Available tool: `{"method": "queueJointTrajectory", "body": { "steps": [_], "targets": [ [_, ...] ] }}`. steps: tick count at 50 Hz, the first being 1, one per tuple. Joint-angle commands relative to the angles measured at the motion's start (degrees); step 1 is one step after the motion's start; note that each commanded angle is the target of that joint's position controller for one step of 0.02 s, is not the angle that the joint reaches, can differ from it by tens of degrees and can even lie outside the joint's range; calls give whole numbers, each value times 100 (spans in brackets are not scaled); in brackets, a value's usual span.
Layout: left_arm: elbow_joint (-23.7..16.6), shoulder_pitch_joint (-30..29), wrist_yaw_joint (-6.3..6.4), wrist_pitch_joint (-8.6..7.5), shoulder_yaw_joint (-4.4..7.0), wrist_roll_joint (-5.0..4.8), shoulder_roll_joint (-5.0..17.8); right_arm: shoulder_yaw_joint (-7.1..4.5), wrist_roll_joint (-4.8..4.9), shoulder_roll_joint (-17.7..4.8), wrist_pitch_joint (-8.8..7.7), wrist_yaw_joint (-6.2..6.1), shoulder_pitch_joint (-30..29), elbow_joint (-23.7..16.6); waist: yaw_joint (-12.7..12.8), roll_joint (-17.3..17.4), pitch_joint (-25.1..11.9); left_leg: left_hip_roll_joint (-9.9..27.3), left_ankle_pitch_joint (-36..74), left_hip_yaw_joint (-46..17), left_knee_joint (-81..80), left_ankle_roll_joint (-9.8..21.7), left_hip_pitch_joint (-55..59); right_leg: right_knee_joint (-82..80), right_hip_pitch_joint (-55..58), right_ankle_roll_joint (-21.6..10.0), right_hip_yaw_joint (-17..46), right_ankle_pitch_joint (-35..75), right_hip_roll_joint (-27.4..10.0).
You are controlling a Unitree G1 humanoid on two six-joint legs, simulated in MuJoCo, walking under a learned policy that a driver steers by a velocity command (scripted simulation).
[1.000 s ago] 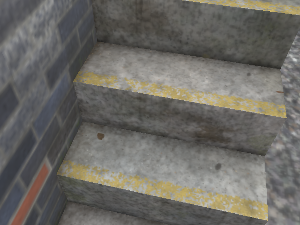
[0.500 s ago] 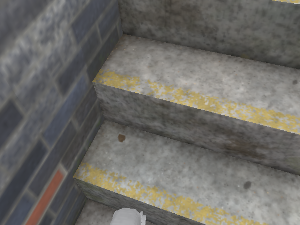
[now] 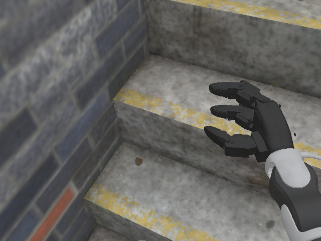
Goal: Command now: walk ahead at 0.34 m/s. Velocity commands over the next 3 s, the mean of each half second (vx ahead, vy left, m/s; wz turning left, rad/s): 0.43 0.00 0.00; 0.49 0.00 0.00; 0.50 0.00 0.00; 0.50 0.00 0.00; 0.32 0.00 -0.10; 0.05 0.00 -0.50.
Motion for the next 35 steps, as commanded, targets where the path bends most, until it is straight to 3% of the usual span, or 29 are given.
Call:
{"method": "queueJointTrajectory", "body": {
  "steps": [1, 2, 3, 4, 5, 6, 8, 9, 10, 11, 12, 13, 14, 15, 16, 17, 18, 19, 20, 21, 22, 23, 25, 27, 29, 30, 33, 34, 35],
  "targets": [
    [-139, 146, 116, -92, 284, -69, 1466, 246, 105, 412, -276, 75, 1115, -528, -943, 49, -355, -41, 836, -1303, 2830, 26, -3477, -397, 3266, -602, 3621, 6423, -2502],
    [-353, -194, 390, -89, 448, -96, 1915, 175, 328, 53, -119, -2, 725, -712, -931, -99, -353, 374, 646, -2080, 2352, -138, -3954, -1098, 3584, -905, 4755, 3867, -3362],
    [-438, -372, 552, -153, 481, -102, 1874, 89, 409, -186, 64, -80, -6, -870, -718, 451, 11, 532, 805, -2160, 1818, -386, -4348, -1323, 3545, -967, 5290, 2581, -3570],
    [-341, 65, 568, -115, 339, -73, 1167, 27, 343, -161, 149, -108, -869, -1009, -285, 1478, 361, 314, 1186, -1542, 1568, -588, -4495, -1352, 3414, -853, 4493, 2622, -3012],
    [-456, 16, 541, -131, 275, -64, 836, 82, 272, 7, 216, -81, -1274, -1252, -144, 1281, 840, 451, 1299, -962, 768, -712, -3910, -1573, 2430, -726, 3859, 2431, -2597],
    [-499, 58, 546, -52, 184, -134, 512, 155, 144, 172, 216, -50, -1471, -1360, -37, 982, 975, 507, 1572, -195, 10, -780, -3358, -1682, 1829, -550, 2949, 2603, -1901],
    [-240, 638, 633, 143, 89, -144, 239, 283, 144, 566, 147, -8, -1707, -1682, 102, -451, 666, 640, 2269, 439, -1563, -644, -1417, -2451, 549, -587, 2236, 2814, -1390],
    [-90, 856, 654, 197, 94, -183, 240, 283, 92, 541, 83, -30, -1556, -1641, 38, -598, 342, 616, 2277, 579, -2285, -497, -867, -2408, 901, -528, 1727, 3760, -1249],
    [-227, 343, 637, 224, 108, -296, 530, 335, 90, 384, -9, -25, -1333, -1593, -322, -635, -244, 8, 1064, 1595, -4816, -166, 1737, -2435, 90, -352, 769, 6551, -619],
    [60, 1161, 602, 167, 170, -222, 793, 208, 287, 428, 30, -213, -1300, -1520, -258, -1320, -1291, -594, -101, 1454, -4783, 97, 3336, -1749, 285, -416, 851, 9825, -757],
    [223, 1306, 511, 12, 217, -15, 1227, -42, 403, -141, 160, -229, 280, -1065, -913, -1669, -2065, -780, 76, 1485, -5157, 322, 3861, -1173, 1203, -901, 955, 11891, -1199],
    [72, 685, 425, -81, 306, -121, 1504, -207, 290, -478, 177, -265, 1594, -692, -1668, -1515, -2367, -392, 563, 259, -6003, 764, 4900, 99, 895, -769, 935, 12097, -1268],
    [-118, 237, 299, -117, 354, -277, 1449, -362, 192, -718, 239, -336, 2848, 78, -2048, -975, -2712, 137, -421, -1554, -7178, 1174, 5834, 1601, 54, -468, 692, 11094, -630],
    [-422, -795, 135, -144, 359, -244, 1269, -555, 118, -1198, 363, -438, 4658, 1083, -2621, 1262, -3013, 1022, -1185, -3950, -8808, 1574, 7030, 4163, -1583, -269, 704, 5265, 212],
    [-967, -1987, -54, -206, 288, -301, 685, -555, -131, -1208, 435, -538, 4867, 1841, -2331, 2124, -2278, 2034, -491, -6164, -10011, 1827, 5997, 7637, -3002, 56, 1449, 628, 831],
    [-1880, -3111, -124, -273, 134, -256, 121, -391, -92, -757, 381, -551, 4176, 2096, -1971, 1169, -518, 1897, -612, -5330, -9978, 1369, 4621, 9148, -4239, -85, 1966, 75, 755],
    [-2497, -3477, -109, -272, -75, -189, -396, -266, -96, -281, 277, -468, 3542, 2333, -1365, 685, 435, 1686, 44, -4032, -9402, 1057, 3773, 10070, -5113, -209, 1858, -258, 762],
    [-2629, -3083, -163, -263, -256, -146, -717, -128, -113, 343, 176, -333, 3267, 2637, -741, 64, 820, 1353, 845, -2742, -9088, 704, 3231, 10379, -5247, -427, 1591, -233, 607],
    [-2535, -2515, -238, -227, -370, -205, -899, -25, -218, 660, 133, -214, 3028, 2767, -257, -183, 737, 1245, 1846, -1838, -8997, 481, 3010, 10527, -5181, -551, 1551, 29, 410],
    [-2463, -2124, -295, -196, -435, -384, -940, -33, -253, 623, 123, -143, 2930, 2787, 26, -214, 752, 1196, 2337, -1190, -9235, 368, 2888, 10064, -5184, -493, 1521, -198, 234],
    [-2529, -2127, -316, -198, -480, -396, -767, -46, -267, 420, 142, -132, 2657, 2721, 192, -219, 745, 1106, 2645, -712, -9636, 389, 2401, 9416, -4919, -335, 1409, 282, 77],
    [-2531, -2239, -263, -154, -503, -368, -606, -92, -291, 7, 154, -166, 2614, 2761, 262, -234, 725, 1135, 2881, -348, -10016, 582, 1832, 9595, -4550, -122, 1003, 1078, 230],
    [-2436, -2531, -113, -13, -546, -410, -570, -18, -294, -174, 103, -156, 3338, 3009, 0, 76, 672, 1563, 2715, -711, -10398, 898, 2351, 11417, -5610, 61, 849, 1122, 248],
    [-2481, -2694, -50, 46, -548, -444, -465, -19, -120, -213, 118, -149, 3976, 3189, -238, 192, 708, 1472, 2216, -730, -10407, 756, 3242, 11461, -6485, 49, 1124, 867, 118],
    [-2652, -3418, -36, -37, -569, -277, -363, -119, 65, -407, 69, -175, 4574, 3380, -615, 146, 600, 1456, 2150, -696, -10552, 807, 3950, 10306, -6794, 157, 992, 902, -41],
    [-2726, -3693, -40, -59, -560, -262, -252, -150, 44, -511, 106, -234, 4781, 3368, -771, 259, 418, 1536, 2163, -773, -10703, 835, 4158, 9905, -6728, 280, 927, 987, -106],
    [-3065, -4726, -24, -13, -641, -301, -396, -353, 99, -799, 150, -524, 5804, 3547, -1338, 763, 273, 1918, 2241, -1134, -11233, 974, 5613, 9244, -7471, 583, 555, 353, -481],
    [-3167, -4973, -98, -44, -712, -274, -588, -426, -10, -889, 236, -605, 5841, 3567, -1339, 982, -5, 2023, 2486, -1094, -11318, 954, 6155, 8951, -7605, 597, 469, 445, -646],
    [-3485, -5602, -240, -114, -964, -142, -883, -566, 246, -1181, 362, -678, 5606, 3385, -1337, 1130, 9, 2111, 3015, -850, -11988, 894, 5484, 7199, -6395, 410, 132, -1255, -922]
  ]
}}
Next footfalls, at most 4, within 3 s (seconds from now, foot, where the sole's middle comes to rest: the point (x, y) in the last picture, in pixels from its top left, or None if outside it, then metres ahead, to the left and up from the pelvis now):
0.22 left None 0.18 0.13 -0.57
0.78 right None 0.35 -0.21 -0.37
1.36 left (222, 101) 0.69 -0.03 -0.16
1.78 right None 0.84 -0.28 0.04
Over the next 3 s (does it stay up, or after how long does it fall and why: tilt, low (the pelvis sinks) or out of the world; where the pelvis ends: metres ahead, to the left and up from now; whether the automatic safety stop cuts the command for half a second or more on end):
stays up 1.03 -0.21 1.00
